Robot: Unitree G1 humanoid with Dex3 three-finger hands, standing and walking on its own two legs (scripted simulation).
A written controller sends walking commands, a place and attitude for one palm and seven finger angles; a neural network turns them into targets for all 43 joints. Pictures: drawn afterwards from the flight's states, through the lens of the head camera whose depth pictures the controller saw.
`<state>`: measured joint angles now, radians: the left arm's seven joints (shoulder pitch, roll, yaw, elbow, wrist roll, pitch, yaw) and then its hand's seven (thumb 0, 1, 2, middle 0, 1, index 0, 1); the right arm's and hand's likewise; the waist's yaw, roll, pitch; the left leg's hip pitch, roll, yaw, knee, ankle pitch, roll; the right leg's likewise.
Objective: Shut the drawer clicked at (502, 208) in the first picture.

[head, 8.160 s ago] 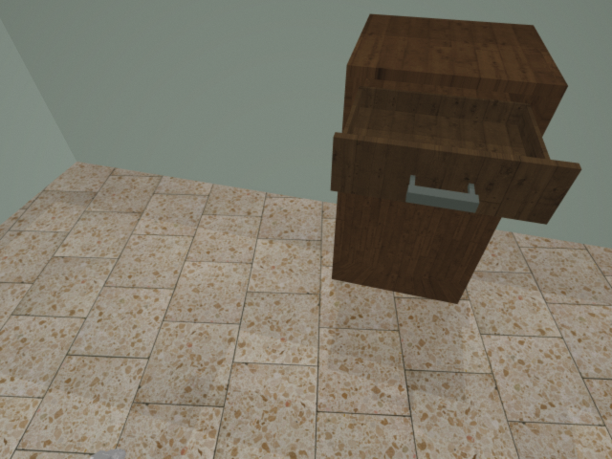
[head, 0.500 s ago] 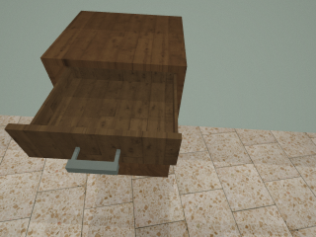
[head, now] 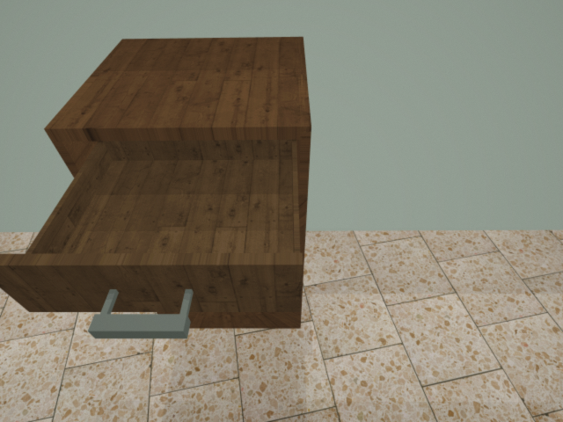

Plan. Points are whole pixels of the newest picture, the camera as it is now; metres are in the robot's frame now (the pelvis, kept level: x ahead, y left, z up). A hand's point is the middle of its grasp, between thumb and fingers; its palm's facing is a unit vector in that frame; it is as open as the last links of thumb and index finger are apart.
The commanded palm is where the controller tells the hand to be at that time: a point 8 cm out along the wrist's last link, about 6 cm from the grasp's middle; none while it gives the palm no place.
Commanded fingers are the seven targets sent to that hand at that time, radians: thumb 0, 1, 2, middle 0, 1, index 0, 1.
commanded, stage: come to a stop and stand still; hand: left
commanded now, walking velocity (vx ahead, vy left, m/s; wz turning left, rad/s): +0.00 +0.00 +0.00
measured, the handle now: (145, 311) +0.27 +0.22 +0.02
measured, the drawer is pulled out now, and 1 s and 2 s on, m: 0.29 0.29 0.28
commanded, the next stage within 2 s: look again from close up in 0.14 s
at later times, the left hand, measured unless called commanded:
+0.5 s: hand out of the picture -0.01 +0.16 -0.17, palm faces +0.03 -0.98 -0.20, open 7.4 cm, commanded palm none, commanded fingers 0.00 0.90 0.90 -0.20 -0.30 -0.20 -0.30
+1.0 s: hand out of the picture +0.06 +0.18 -0.10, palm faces +0.22 -0.94 -0.26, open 7.1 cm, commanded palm +0.07 +0.20 -0.05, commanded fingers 0.00 0.90 0.90 -0.34 -0.45 -0.34 -0.45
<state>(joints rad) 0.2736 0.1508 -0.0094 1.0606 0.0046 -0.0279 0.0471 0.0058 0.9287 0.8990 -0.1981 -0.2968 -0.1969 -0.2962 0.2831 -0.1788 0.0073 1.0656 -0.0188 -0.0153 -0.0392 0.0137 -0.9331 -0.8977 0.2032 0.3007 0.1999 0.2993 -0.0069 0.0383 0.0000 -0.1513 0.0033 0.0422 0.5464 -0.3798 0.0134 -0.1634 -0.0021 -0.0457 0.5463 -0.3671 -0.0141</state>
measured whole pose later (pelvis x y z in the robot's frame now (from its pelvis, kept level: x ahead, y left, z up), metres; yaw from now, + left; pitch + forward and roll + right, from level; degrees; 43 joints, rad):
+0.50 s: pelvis +0.00 -0.01 +0.01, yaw +0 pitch -1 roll +1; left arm 0.31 0.14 -0.01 1.10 0.01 -0.02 0.04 0.00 0.91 0.90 -0.20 -0.30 -0.20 -0.30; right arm 0.29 -0.15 0.02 1.14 -0.01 -0.01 -0.04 0.00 -0.91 -0.90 0.20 0.30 0.20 0.30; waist 0.00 0.01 0.02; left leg -0.11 0.01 0.04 0.45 -0.32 0.00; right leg -0.14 0.00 -0.04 0.48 -0.33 -0.03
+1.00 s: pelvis -0.02 -0.01 +0.00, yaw +1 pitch +0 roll +0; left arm 0.52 0.18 -0.01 0.40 -0.11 0.01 0.13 0.05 0.97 0.90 -0.22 -0.32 -0.22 -0.32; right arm 0.37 -0.20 0.00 0.97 0.02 -0.20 -0.07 0.02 -0.93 -0.90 0.21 0.30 0.20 0.30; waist 0.01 0.03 -0.01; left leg -0.18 0.01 0.03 0.49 -0.31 0.00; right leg -0.20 0.00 -0.06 0.52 -0.32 -0.03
